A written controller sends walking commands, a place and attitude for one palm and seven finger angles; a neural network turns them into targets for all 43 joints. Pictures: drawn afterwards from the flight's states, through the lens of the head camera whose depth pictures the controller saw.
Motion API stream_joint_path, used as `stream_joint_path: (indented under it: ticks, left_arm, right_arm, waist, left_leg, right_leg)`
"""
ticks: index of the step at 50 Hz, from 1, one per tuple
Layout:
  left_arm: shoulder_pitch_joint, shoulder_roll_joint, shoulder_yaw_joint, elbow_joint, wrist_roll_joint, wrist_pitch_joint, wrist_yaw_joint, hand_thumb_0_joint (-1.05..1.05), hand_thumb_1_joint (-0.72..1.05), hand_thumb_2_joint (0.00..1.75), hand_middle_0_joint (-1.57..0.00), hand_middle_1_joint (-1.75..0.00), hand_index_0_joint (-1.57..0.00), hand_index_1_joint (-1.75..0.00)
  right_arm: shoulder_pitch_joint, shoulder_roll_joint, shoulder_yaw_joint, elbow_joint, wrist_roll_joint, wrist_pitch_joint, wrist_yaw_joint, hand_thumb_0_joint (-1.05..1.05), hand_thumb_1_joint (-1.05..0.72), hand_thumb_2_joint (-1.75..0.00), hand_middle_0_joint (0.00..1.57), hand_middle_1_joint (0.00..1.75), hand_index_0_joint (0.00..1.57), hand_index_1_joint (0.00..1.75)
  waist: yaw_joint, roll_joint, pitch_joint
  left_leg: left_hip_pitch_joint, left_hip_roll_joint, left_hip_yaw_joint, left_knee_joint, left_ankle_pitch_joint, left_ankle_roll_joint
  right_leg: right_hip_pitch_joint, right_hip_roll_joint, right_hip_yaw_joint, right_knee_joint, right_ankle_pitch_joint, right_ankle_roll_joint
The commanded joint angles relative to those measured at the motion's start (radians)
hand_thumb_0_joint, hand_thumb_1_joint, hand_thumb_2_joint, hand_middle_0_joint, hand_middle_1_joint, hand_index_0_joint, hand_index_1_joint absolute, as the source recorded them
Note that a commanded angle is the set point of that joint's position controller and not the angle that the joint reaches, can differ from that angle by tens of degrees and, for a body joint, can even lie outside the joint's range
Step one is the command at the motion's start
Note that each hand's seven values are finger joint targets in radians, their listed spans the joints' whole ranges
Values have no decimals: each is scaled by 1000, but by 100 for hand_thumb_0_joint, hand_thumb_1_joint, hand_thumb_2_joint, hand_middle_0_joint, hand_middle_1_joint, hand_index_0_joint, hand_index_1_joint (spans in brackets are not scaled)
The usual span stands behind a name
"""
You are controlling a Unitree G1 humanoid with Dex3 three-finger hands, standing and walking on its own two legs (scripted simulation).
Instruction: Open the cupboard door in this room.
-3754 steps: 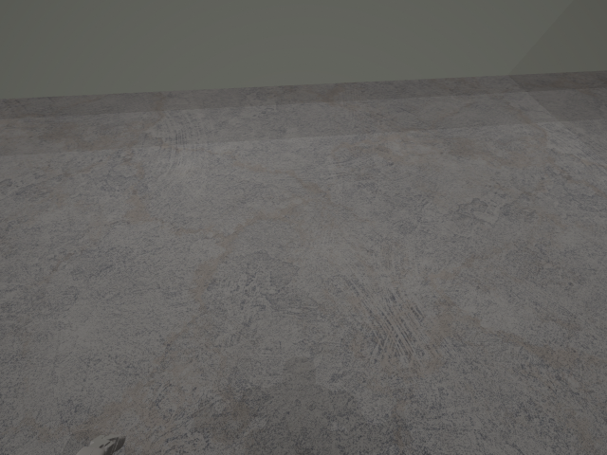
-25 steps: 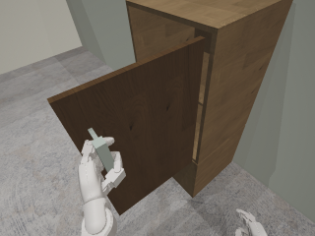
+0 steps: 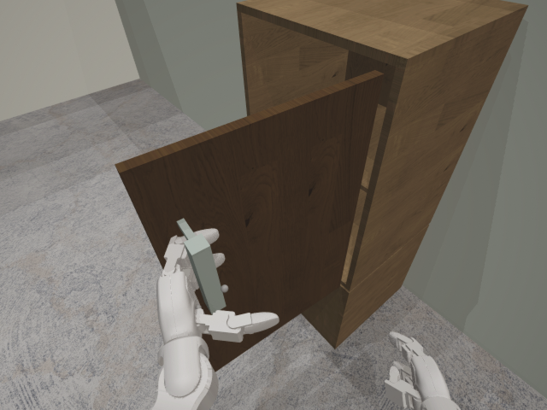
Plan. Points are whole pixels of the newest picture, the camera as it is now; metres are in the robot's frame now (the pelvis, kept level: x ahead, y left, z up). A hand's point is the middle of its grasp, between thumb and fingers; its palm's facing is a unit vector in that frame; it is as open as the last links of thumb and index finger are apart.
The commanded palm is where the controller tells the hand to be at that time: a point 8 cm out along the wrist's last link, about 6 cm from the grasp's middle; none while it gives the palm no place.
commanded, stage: open thumb and fingers to let go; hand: left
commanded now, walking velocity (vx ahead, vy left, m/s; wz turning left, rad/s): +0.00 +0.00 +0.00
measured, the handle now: (200, 266) +0.28 +0.13 +0.10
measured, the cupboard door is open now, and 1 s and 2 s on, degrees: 85 89 89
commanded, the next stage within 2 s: slide the hand sideways off the handle in 0.22 s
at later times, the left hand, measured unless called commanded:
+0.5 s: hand (220, 320) +0.21 +0.09 +0.10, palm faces -0.09 -1.00 -0.04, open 15.9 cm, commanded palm +0.19 +0.13 +0.10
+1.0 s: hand (198, 345) +0.18 +0.10 +0.10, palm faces -0.05 -1.00 -0.01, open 16.0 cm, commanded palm +0.14 +0.17 +0.10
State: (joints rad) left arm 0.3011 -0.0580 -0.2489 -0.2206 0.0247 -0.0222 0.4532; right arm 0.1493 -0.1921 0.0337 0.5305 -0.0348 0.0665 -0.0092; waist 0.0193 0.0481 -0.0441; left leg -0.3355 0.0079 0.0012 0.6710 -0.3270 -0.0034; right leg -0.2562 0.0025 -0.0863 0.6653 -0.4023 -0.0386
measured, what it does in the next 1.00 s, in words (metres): stands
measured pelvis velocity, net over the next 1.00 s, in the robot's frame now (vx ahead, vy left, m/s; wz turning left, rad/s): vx -0.01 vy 0.01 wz -0.03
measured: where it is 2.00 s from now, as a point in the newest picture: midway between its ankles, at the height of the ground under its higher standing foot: outside the picture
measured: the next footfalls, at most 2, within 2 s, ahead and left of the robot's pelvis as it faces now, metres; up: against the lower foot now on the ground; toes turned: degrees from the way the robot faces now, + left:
none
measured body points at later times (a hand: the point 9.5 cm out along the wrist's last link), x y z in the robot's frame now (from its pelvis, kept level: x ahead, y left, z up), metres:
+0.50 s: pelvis -0.02 +0.03 -0.01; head -0.03 +0.02 +0.44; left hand +0.21 +0.14 +0.10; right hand +0.17 -0.17 -0.08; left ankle +0.02 +0.12 -0.72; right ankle -0.03 -0.09 -0.72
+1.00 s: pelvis -0.01 +0.01 -0.01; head -0.03 -0.01 +0.44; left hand +0.17 +0.16 +0.10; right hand +0.17 -0.21 -0.07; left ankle +0.02 +0.12 -0.72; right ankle -0.03 -0.09 -0.72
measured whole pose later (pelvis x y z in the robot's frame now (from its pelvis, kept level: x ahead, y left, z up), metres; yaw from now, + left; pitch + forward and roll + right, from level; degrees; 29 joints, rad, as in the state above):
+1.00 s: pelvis -0.01 +0.01 -0.01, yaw -2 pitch +0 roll +0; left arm 0.55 0.14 -0.15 -0.41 -0.11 -0.08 0.01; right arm 0.24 -0.21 0.06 0.44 0.01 -0.01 -0.01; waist 0.00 0.05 -0.06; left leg -0.39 0.02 0.03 0.73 -0.34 0.01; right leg -0.32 0.01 -0.06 0.72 -0.40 -0.03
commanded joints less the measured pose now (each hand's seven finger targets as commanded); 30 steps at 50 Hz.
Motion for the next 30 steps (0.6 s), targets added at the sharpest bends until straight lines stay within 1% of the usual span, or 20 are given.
stream_joint_path:
  ticks: [1, 2, 5, 7, 10, 11, 12, 13, 16, 17, 18, 19, 20, 21, 22, 23, 24, 26, 28, 30]
  left_arm:
    - [-122, -72, -14, -229, 20, -33, 35, 0, -50, 30, -22, -75, -22, -75]
    - [-116, -73, -11, -230, 20, -27, 39, 0, -50, 30, -22, -70, -22, -70]
    - [-146, -103, -52, -275, 33, -11, 53, 0, -50, 30, -19, -55, -19, -55]
    - [-124, -115, -65, -280, 37, 4, 57, 0, -50, 30, -18, -45, -18, -45]
    - [-179, -128, -71, -272, 36, 26, 75, 0, -50, 30, -15, -30, -15, -30]
    - [-185, -141, -77, -251, 34, 35, 78, 0, -50, 30, -15, -30, -15, -30]
    - [-214, -134, -69, -249, 35, 37, 85, 0, -50, 30, -15, -30, -15, -30]
    - [-233, -154, -85, -245, 37, 43, 92, 0, -50, 30, -15, -30, -15, -30]
    - [-255, -153, -83, -237, 41, 57, 103, 0, -50, 30, -15, -30, -15, -30]
    - [-230, -47, -275, -280, 121, 9, -109, 0, -50, 30, -15, -30, -15, -30]
    - [-252, 10, -210, -323, 75, -36, -222, 0, -50, 30, -15, -30, -15, -30]
    - [-259, 53, -195, -331, 56, -64, -290, 0, -50, 30, -15, -30, -15, -30]
    - [-257, 82, -173, -333, 37, -80, -345, 0, -50, 30, -15, -30, -15, -30]
    - [-262, 82, -180, -326, 7, -88, -400, 0, -50, 30, -15, -30, -15, -30]
    - [-280, 84, -167, -340, -21, -98, -431, 0, -50, 30, -15, -30, -15, -30]
    - [-247, 70, -152, -337, -50, -99, -445, 0, -50, 30, -15, -30, -15, -30]
    - [-221, 64, -123, -319, -79, -96, -446, 0, -50, 30, -15, -30, -15, -30]
    - [-176, 83, -46, -301, -117, -88, -421, 0, -50, 30, -15, -30, -15, -30]
    - [-151, 78, -18, -317, -124, -84, -382, 0, -50, 30, -15, -30, -15, -30]
    - [-116, 104, 23, -299, -110, -80, -346, 0, -50, 30, -15, -30, -15, -30]
  right_arm:
    - [-141, -78, -30, -173, 2, -30, 8, 0, -90, -90, 20, 30, 20, 30]
    - [-146, -78, -30, -173, 2, -26, 12, 0, -90, -90, 20, 30, 20, 30]
    - [-157, -80, -32, -177, 4, -20, 24, 0, -90, -90, 20, 30, 20, 30]
    - [-163, -80, -32, -176, 4, -17, 32, 0, -90, -90, 20, 30, 20, 30]
    - [-180, -81, -29, -169, 6, -11, 39, 0, -90, -90, 20, 30, 20, 30]
    - [-188, -80, -28, -166, 6, -11, 39, 0, -90, -90, 20, 30, 20, 30]
    - [-193, -82, -29, -161, 7, -10, 39, 0, -90, -90, 20, 30, 20, 30]
    - [-202, -82, -29, -160, 6, -13, 40, 0, -90, -90, 20, 30, 20, 30]
    - [-197, -80, -30, -151, 7, -15, 42, 0, -90, -90, 20, 30, 20, 30]
    - [-101, -123, -40, -163, 9, -8, 48, 0, -90, -90, 20, 30, 20, 30]
    - [-92, -105, -44, -193, 29, -17, 36, 0, -90, -90, 20, 30, 20, 30]
    - [-89, -103, -38, -200, 34, -25, 22, 0, -90, -90, 20, 30, 20, 30]
    - [-90, -99, -32, -210, 38, -33, 11, 0, -90, -90, 20, 30, 20, 30]
    - [-83, -100, -26, -219, 43, -42, 5, 0, -90, -90, 20, 30, 20, 30]
    - [-85, -94, -19, -231, 48, -58, -1, 0, -90, -90, 20, 30, 20, 30]
    - [-90, -90, -15, -241, 53, -75, -5, 0, -90, -90, 20, 30, 20, 30]
    - [-94, -90, -12, -243, 57, -88, -10, 0, -90, -90, 20, 30, 20, 30]
    - [-107, -95, -8, -241, 60, -109, -14, 0, -90, -90, 20, 30, 20, 30]
    - [-114, -96, -6, -244, 58, -123, -11, 0, -90, -90, 20, 30, 20, 30]
    - [-113, -99, -4, -241, 53, -128, -5, 0, -90, -90, 20, 30, 20, 30]
  waist:
    - [9, -103, -116]
    - [12, -102, -111]
    - [9, -67, -128]
    - [13, -64, -129]
    - [12, -51, -130]
    - [11, -65, -108]
    - [7, -70, -111]
    - [5, -59, -109]
    - [8, -73, -133]
    - [-107, -92, -72]
    - [-63, -80, -133]
    - [-48, -65, -172]
    - [-44, -54, -182]
    - [-54, -39, -163]
    - [-53, -46, -150]
    - [-44, -37, -133]
    - [-40, -57, -114]
    - [-17, -91, -84]
    - [-6, -94, -82]
    - [3, -103, -57]
  left_leg:
    - [104, -13, -16, -43, 233, 36]
    - [100, -9, -19, -47, 234, 34]
    - [98, -1, -30, -44, 246, 29]
    - [94, 5, -38, -44, 250, 27]
    - [77, 6, -49, -44, 207, 22]
    - [73, 7, -54, -47, 185, 22]
    - [70, 8, -57, -50, 168, 20]
    - [67, 7, -58, -46, 152, 20]
    - [69, 7, -63, -44, 150, 19]
    - [132, 6, -65, -47, 159, 31]
    - [112, 5, -61, -52, 159, 36]
    - [114, -1, -55, -47, 170, 42]
    - [115, -2, -54, -47, 162, 42]
    - [120, -3, -55, -50, 147, 42]
    - [110, -3, -62, -57, 121, 41]
    - [105, -3, -65, -65, 94, 40]
    - [92, -2, -68, -74, 58, 37]
    - [71, 1, -74, -94, 8, 30]
    - [60, 1, -73, -106, -18, 26]
    - [37, 0, -67, -114, -38, 26]
  right_leg:
    - [-39, -10, 32, -111, 340, 12]
    - [-43, -7, 26, -106, 332, 10]
    - [-56, 2, 12, -76, 307, -1]
    - [-66, 7, 1, -63, 296, -5]
    - [-90, 12, -6, -56, 230, -10]
    - [-101, 13, -9, -64, 204, -9]
    - [-109, 13, -11, -61, 182, -9]
    - [-122, 13, -12, -59, 164, -9]
    - [-117, 16, -12, -56, 158, -12]
    - [-163, 5, 32, -69, 199, 4]
    - [-130, 4, 30, -59, 220, -1]
    - [-108, 3, 41, -51, 244, -3]
    - [-104, 3, 40, -52, 242, -4]
    - [-114, 3, 37, -55, 224, -3]
    - [-124, 4, 31, -57, 191, -2]
    - [-128, 8, 25, -62, 156, -3]
    - [-138, 12, 16, -72, 115, 0]
    - [-136, 17, 7, -87, 60, 2]
    - [-138, 16, 4, -84, 36, 5]
    - [-140, 15, 5, -86, 15, 6]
